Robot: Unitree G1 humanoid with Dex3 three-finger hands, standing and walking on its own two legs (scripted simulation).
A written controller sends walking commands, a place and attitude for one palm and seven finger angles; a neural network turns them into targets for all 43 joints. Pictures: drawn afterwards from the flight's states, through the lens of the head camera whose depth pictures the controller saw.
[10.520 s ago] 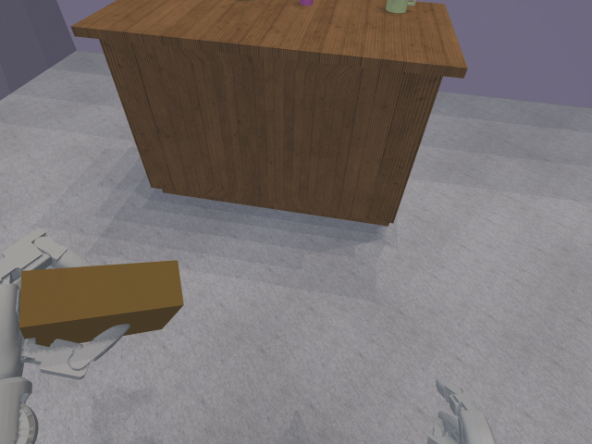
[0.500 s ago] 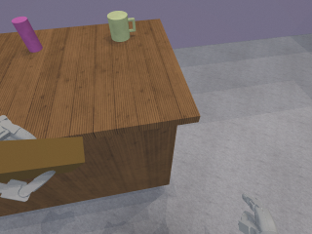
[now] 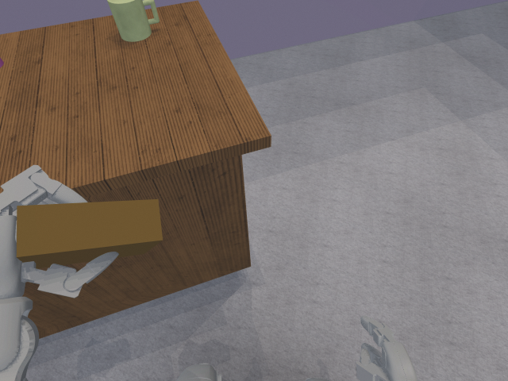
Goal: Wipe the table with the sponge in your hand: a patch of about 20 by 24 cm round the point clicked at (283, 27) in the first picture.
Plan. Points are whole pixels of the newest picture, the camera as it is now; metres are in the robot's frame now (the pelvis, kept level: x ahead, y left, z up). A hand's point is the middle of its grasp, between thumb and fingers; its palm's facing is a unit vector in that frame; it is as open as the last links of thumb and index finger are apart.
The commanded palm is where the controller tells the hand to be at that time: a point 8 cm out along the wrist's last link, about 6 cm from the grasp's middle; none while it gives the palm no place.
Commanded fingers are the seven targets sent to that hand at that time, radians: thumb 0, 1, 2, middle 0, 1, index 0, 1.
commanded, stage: come to a stop and stand still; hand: left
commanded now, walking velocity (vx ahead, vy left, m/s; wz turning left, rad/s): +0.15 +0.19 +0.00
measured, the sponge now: (114, 232) +0.26 +0.18 +0.15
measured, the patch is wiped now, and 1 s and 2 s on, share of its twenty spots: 0.00 0.00 0.00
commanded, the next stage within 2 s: look again from close up in 0.86 s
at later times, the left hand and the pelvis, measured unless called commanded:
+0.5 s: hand (14, 258) +0.21 +0.25 +0.19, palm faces +0.43 -0.79 -0.43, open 9.1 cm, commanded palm +0.13 +0.26 +0.19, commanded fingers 0.00 0.10 1.30 -1.20 -1.60 -1.20 -1.60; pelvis -0.04 -0.01 +0.00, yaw -2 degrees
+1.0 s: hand (10, 289) +0.18 +0.25 +0.18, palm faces +0.39 -0.86 -0.32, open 9.1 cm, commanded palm +0.12 +0.27 +0.19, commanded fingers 0.00 0.10 1.30 -1.20 -1.60 -1.20 -1.60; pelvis -0.06 +0.00 +0.02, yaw -3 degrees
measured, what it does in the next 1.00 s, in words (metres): steps on the spot: left foot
